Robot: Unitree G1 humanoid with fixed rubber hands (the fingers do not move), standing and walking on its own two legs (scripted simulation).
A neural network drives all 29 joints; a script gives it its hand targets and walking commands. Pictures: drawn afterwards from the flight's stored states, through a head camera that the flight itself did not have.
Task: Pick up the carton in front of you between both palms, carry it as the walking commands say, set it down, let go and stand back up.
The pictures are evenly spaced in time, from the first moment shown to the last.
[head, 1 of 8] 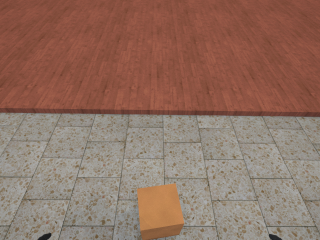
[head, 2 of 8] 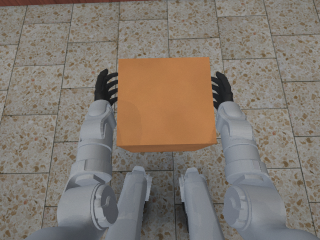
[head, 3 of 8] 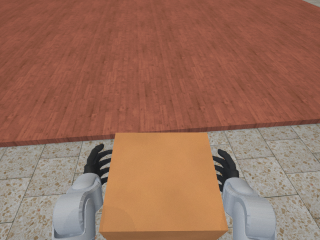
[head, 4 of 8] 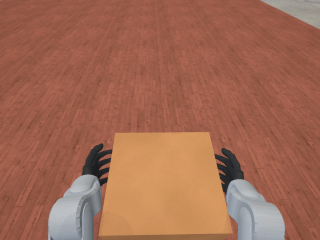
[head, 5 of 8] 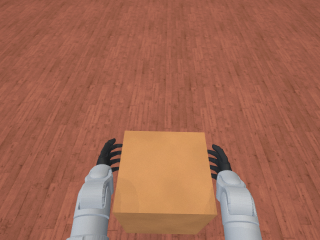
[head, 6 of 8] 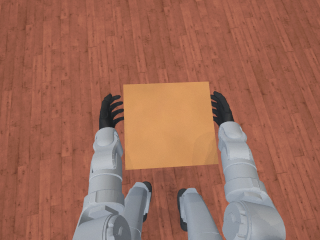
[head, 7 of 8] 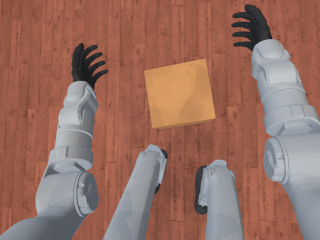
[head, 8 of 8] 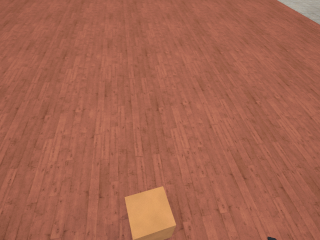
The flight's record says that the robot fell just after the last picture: no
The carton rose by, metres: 0.79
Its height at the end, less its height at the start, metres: +0.06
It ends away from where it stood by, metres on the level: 3.16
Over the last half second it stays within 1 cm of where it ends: yes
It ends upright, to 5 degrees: yes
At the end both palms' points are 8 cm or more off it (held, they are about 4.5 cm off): yes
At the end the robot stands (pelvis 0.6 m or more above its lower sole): yes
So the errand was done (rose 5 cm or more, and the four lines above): yes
